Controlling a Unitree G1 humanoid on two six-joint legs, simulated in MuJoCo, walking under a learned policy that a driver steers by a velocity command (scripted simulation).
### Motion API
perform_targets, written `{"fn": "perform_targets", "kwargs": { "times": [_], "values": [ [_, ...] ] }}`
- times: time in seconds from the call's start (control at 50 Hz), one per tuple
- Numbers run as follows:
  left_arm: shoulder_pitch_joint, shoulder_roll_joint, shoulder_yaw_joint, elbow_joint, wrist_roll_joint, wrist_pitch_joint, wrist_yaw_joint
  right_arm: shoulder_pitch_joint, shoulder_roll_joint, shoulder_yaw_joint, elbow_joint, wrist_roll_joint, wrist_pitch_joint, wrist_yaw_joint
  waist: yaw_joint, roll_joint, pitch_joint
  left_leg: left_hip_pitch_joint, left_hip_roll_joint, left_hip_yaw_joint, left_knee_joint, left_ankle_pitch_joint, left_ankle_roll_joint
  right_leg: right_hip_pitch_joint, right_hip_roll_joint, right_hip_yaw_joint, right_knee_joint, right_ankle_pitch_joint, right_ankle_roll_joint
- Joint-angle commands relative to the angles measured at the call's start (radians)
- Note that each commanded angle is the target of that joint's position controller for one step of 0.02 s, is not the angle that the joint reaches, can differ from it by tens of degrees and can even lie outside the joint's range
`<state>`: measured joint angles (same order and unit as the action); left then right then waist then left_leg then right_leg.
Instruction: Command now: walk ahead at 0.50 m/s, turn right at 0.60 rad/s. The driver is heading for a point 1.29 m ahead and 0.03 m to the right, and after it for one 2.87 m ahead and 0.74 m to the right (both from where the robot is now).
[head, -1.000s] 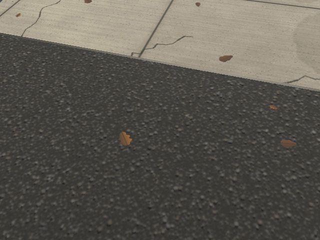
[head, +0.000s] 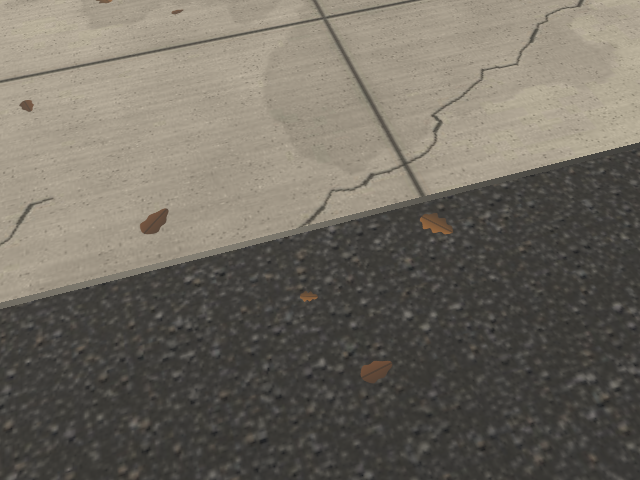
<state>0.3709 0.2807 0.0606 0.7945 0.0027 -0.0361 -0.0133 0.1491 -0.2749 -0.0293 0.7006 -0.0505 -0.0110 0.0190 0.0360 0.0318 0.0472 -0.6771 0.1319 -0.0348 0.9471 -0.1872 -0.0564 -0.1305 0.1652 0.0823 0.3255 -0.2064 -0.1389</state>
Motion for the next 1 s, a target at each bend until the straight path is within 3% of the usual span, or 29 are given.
{"fn": "perform_targets", "kwargs": {
  "times": [0.02, 0.1, 0.14, 0.18, 0.2, 0.22, 0.24, 0.26, 0.28, 0.3, 0.32, 0.36, 0.42, 0.46, 0.56, 0.64, 0.68, 0.7, 0.72, 0.74, 0.76, 0.78, 0.8, 0.82, 0.86, 0.92, 1.0],
  "values": [
    [0.042, 0.148, 0.038, -0.047, -0.003, -0.019, 0.006, -0.077, -0.072, -0.016, -0.077, 0.003, -0.007, 0.002, 0.011, -0.079, -0.01, -0.026, -0.037, 0.025, -0.112, 0.124, -0.005, 0.019, -0.25, 0.239, -0.101, 0.316, -0.105],
    [0.117, 0.159, 0.041, -0.027, 0.005, -0.018, 0.016, -0.203, -0.07, -0.005, -0.119, 0.012, -0.021, 0.009, 0.059, -0.084, -0.004, -0.031, -0.085, 0.028, -0.251, 0.156, 0.009, 0.117, -0.263, 0.277, -0.04, 0.429, -0.096],
    [0.123, 0.17, 0.043, -0.024, 0.009, -0.016, 0.024, -0.229, -0.078, -0.004, -0.135, 0.018, -0.03, 0.01, 0.06, -0.094, -0.002, 0.017, -0.107, 0.02, -0.315, 0.136, 0.025, 0.142, -0.278, 0.307, -0.006, 0.48, -0.084],
    [0.073, 0.186, 0.046, -0.033, 0.011, -0.016, 0.03, -0.155, -0.099, -0.01, -0.12, 0.021, -0.037, 0.003, 0.011, -0.11, -0.013, 0.184, -0.135, 0.015, -0.392, 0.084, 0.052, 0.101, -0.278, 0.321, 0.04, 0.535, -0.046],
    [0.042, 0.196, 0.047, -0.04, 0.012, -0.019, 0.027, -0.066, -0.122, -0.02, -0.093, 0.022, -0.041, -0.007, -0.031, -0.112, -0.048, 0.331, -0.166, 0.027, -0.414, 0.035, 0.069, 0.063, -0.259, 0.316, 0.115, 0.638, -0.022],
    [0.022, 0.197, 0.045, -0.038, 0.005, -0.024, 0.018, 0.066, -0.148, -0.033, -0.056, 0.021, -0.051, -0.02, -0.1, -0.074, -0.116, 0.521, -0.163, 0.03, -0.474, 0.055, 0.094, 0.02, -0.207, 0.277, 0.276, 0.674, 0.003],
    [0.021, 0.149, 0.031, -0.055, -0.005, -0.035, 0.007, 0.217, -0.206, -0.05, -0.042, 0.004, -0.062, -0.038, -0.163, -0.003, -0.241, 0.762, -0.001, -0.126, -0.505, -0.088, 0.138, -0.099, -0.149, 0.225, 0.522, 0.478, 0.027],
    [0.121, 0.04, 0.009, -0.083, -0.032, -0.034, 0.011, 0.271, -0.292, -0.07, -0.047, -0.018, -0.057, -0.047, -0.119, 0.215, -0.375, 1.028, 0.303, -0.559, -0.567, -0.179, 0.243, -0.392, 0.003, 0.089, 0.826, -0.248, 0.066],
    [0.124, 0.125, 0.014, -0.073, 0.006, -0.023, 0.019, 0.22, -0.253, -0.07, -0.047, 0.003, -0.043, -0.041, -0.089, 0.183, -0.35, 0.941, 0.324, -0.76, -0.641, -0.291, 0.283, -0.503, -0.051, 0.061, 0.942, -0.313, 0.062],
    [0.059, 0.145, 0.022, -0.059, 0.021, -0.012, 0.016, 0.148, -0.161, -0.05, -0.057, 0.011, -0.04, -0.038, -0.073, 0.055, -0.191, 0.789, 0.278, -0.607, -0.666, -0.321, 0.265, -0.514, -0.108, 0.055, 0.957, -0.217, 0.063],
    [0.006, 0.134, 0.019, -0.062, 0.024, -0.007, 0.005, 0.105, -0.103, -0.035, -0.051, 0.014, -0.042, -0.032, -0.064, -0.006, -0.104, 0.678, 0.222, -0.453, -0.684, -0.228, 0.243, -0.494, -0.141, 0.037, 0.917, -0.153, 0.068],
    [-0.012, 0.107, 0.017, -0.064, 0.033, 0.013, -0.015, 0.106, -0.081, -0.027, -0.022, 0.017, -0.052, -0.033, -0.039, 0.061, -0.042, 0.565, 0.142, -0.248, -0.725, -0.039, 0.203, -0.45, -0.182, 0.015, 0.859, -0.124, 0.08],
    [-0.033, 0.07, 0.006, -0.072, 0.037, 0.028, -0.033, 0.158, -0.087, -0.03, 0.022, 0.03, -0.087, -0.013, -0.028, 0.071, -0.043, 0.54, 0.124, -0.14, -0.748, 0.179, 0.22, -0.445, -0.175, 0.018, 0.821, -0.092, 0.084],
    [-0.09, 0.057, 0.0, -0.091, 0.039, 0.027, -0.039, 0.175, -0.094, -0.033, 0.043, 0.032, -0.097, -0.007, -0.03, 0.068, -0.03, 0.552, 0.126, -0.087, -0.776, 0.22, 0.234, -0.497, -0.177, 0.025, 0.764, -0.04, 0.092],
    [-0.286, 0.023, -0.03, -0.144, 0.037, 0.012, -0.053, 0.212, -0.101, -0.033, 0.091, 0.036, -0.092, 0.0, -0.061, 0.064, 0.004, 0.534, 0.07, 0.066, -0.799, 0.274, 0.212, -0.449, -0.189, -0.066, 0.444, 0.128, 0.109],
    [-0.376, 0.033, -0.039, -0.166, 0.038, 0.006, -0.051, 0.293, -0.137, -0.04, 0.143, 0.039, -0.078, -0.003, -0.082, 0.067, 0.016, 0.6, 0.11, 0.063, -0.771, 0.339, 0.205, -0.371, -0.189, -0.137, 0.295, 0.093, 0.08],
    [-0.355, 0.048, -0.035, -0.159, 0.044, -0.001, -0.04, 0.307, -0.155, -0.043, 0.165, 0.037, -0.065, -0.007, -0.065, 0.07, 0.004, 0.656, 0.125, 0.069, -0.692, 0.493, 0.199, -0.31, -0.163, -0.159, 0.241, 0.019, 0.049],
    [-0.282, 0.055, -0.03, -0.134, 0.048, -0.008, -0.033, 0.308, -0.158, -0.042, 0.174, 0.04, -0.059, -0.01, -0.027, 0.061, -0.034, 0.665, 0.112, 0.093, -0.584, 0.626, 0.188, -0.206, -0.134, -0.171, 0.19, 0.012, 0.03],
    [-0.137, 0.076, -0.017, -0.078, 0.058, -0.019, -0.023, 0.314, -0.143, -0.035, 0.18, 0.043, -0.055, -0.011, 0.034, 0.023, -0.118, 0.621, 0.071, 0.133, -0.403, 0.657, 0.168, -0.012, -0.113, -0.173, 0.139, 0.03, 0.005],
    [0.039, 0.142, 0.005, -0.039, 0.076, -0.026, -0.009, 0.296, -0.109, -0.021, 0.146, 0.045, -0.057, -0.011, 0.108, -0.059, -0.241, 0.449, 0.033, 0.16, -0.141, 0.394, 0.143, 0.236, -0.289, 0.023, 0.117, -0.076, -0.043],
    [0.089, 0.254, 0.032, -0.032, 0.068, -0.019, 0.007, 0.369, 0.002, 0.003, 0.095, 0.058, -0.058, 0.002, 0.069, -0.304, -0.354, 0.079, -0.142, 0.176, 0.212, -0.308, 0.099, 0.502, -0.592, 0.516, 0.023, -0.104, -0.175],
    [0.077, 0.225, 0.034, -0.031, 0.023, -0.01, 0.015, 0.289, -0.124, -0.031, 0.106, 0.033, -0.048, -0.012, 0.095, -0.166, -0.311, -0.022, -0.129, 0.037, 0.31, -0.334, 0.109, 0.441, -0.569, 0.558, -0.022, -0.05, -0.176],
    [0.005, 0.172, 0.019, -0.022, 0.016, -0.013, 0.017, 0.225, -0.12, -0.034, 0.086, 0.039, -0.052, -0.009, 0.053, -0.129, -0.173, -0.05, -0.082, 0.012, 0.299, -0.246, 0.12, 0.333, -0.513, 0.385, -0.022, 0.05, -0.149],
    [-0.044, 0.116, 0.004, -0.018, 0.018, -0.021, 0.012, 0.209, -0.095, -0.027, 0.088, 0.045, -0.058, -0.005, 0.017, -0.101, -0.11, -0.006, -0.055, 0.011, 0.236, -0.184, 0.119, 0.213, -0.464, 0.283, -0.051, 0.155, -0.119],
    [-0.097, 0.064, -0.01, -0.008, 0.013, -0.035, 0.011, 0.247, -0.072, -0.024, 0.116, 0.025, -0.036, 0.002, -0.047, -0.118, -0.06, 0.106, -0.029, 0.016, 0.154, -0.142, 0.099, 0.065, -0.388, 0.152, -0.105, 0.231, -0.068],
    [-0.065, 0.072, -0.006, 0.026, 0.004, -0.055, 0.01, 0.227, -0.045, -0.024, 0.119, 0.013, -0.013, 0.018, -0.067, -0.104, -0.043, 0.116, -0.032, 0.037, 0.11, -0.085, 0.076, 0.02, -0.365, 0.093, -0.166, 0.277, -0.084],
    [-0.016, 0.079, -0.002, 0.068, 0.005, -0.058, 0.008, 0.065, -0.036, -0.02, 0.074, 0.016, -0.01, 0.023, -0.041, -0.088, 0.02, 0.017, -0.012, 0.048, -0.038, 0.061, 0.051, 0.035, -0.35, 0.027, -0.221, 0.257, -0.085]
  ]
}}
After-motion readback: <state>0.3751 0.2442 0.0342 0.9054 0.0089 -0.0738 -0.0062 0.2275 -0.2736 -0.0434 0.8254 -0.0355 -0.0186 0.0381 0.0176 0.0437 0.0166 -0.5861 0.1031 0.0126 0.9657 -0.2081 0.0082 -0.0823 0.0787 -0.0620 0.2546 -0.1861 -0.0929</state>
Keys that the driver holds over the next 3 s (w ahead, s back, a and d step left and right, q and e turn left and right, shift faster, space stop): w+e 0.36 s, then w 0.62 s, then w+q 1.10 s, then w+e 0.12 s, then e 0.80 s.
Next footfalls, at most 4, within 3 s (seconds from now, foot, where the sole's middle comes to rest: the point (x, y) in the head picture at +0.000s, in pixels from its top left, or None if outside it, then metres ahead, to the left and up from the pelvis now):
0.24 left None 0.33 0.12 -0.78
0.74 right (436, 459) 0.50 -0.16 -0.78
1.26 left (390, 313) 0.85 -0.08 -0.78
1.80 right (459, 224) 1.13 -0.27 -0.78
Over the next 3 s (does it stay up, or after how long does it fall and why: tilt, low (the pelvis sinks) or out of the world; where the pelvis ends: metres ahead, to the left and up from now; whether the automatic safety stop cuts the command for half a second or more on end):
stays up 1.29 -0.11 0.00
